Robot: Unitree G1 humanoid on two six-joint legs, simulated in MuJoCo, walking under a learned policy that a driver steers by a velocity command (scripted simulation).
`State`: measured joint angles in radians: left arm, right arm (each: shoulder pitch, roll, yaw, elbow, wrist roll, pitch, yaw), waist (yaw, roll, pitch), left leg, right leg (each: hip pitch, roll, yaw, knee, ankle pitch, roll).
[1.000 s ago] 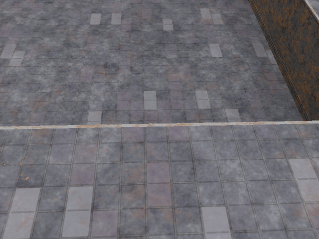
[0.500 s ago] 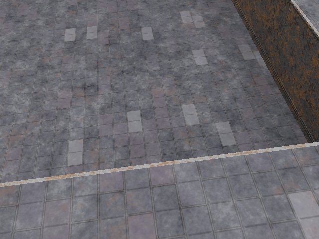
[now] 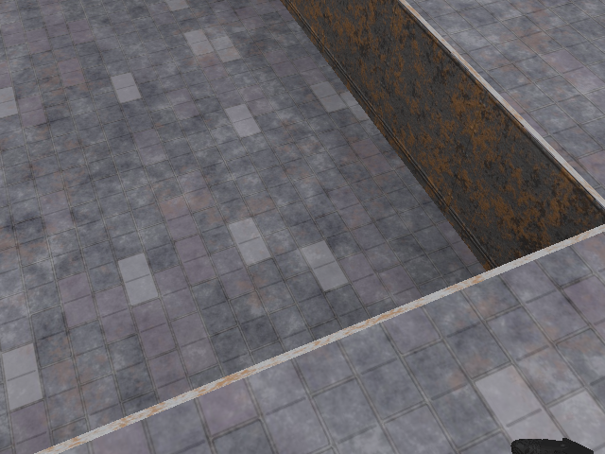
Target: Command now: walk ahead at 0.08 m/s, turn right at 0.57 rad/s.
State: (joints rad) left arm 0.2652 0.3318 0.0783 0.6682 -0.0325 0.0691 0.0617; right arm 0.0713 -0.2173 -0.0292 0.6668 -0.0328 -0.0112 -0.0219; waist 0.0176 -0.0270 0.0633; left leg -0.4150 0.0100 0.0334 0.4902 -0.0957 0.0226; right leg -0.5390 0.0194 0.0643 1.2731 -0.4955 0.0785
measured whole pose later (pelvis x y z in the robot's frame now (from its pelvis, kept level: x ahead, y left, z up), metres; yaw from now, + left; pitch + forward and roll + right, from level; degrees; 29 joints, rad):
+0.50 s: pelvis -0.01 -0.04 +0.01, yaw -18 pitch +1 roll +3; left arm 0.25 0.29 0.05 0.59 0.00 0.05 0.04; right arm 0.08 -0.30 -0.09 0.71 0.01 0.01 -0.02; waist 0.01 0.02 0.04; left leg -0.50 -0.04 -0.04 0.95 -0.33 -0.06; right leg -0.31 0.05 0.12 0.51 -0.22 -0.05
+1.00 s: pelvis -0.03 -0.03 +0.01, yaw -36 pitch +1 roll +1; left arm 0.21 0.31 0.09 0.60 -0.03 0.07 0.00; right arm 0.11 -0.26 -0.07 0.68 0.00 0.03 -0.01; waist 0.00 -0.01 0.07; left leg -0.21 0.05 0.10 0.45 -0.26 0.00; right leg -0.45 -0.05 0.02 0.90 -0.40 0.10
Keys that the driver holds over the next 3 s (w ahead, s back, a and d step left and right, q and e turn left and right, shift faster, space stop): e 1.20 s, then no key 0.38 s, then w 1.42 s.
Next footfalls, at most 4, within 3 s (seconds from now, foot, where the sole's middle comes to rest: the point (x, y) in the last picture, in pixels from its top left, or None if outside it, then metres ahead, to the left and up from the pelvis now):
0.20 right None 0.03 -0.14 -0.77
0.68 left None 0.07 0.07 -0.77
1.08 right None -0.07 -0.17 -0.77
1.56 left None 0.09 0.00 -0.77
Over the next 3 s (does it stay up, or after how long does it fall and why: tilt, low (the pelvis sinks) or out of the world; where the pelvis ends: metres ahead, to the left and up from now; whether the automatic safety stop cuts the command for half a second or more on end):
stays up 0.39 -0.55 0.01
